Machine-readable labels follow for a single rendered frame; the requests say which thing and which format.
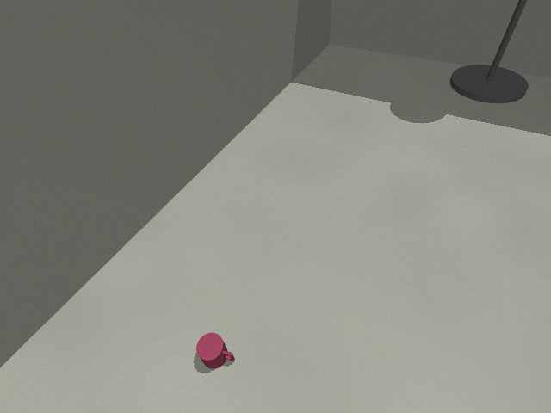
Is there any mug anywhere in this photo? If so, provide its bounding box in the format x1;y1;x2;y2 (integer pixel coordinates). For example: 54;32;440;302
196;333;235;369

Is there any coat stand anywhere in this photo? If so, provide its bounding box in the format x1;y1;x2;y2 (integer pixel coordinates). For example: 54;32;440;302
450;0;529;103

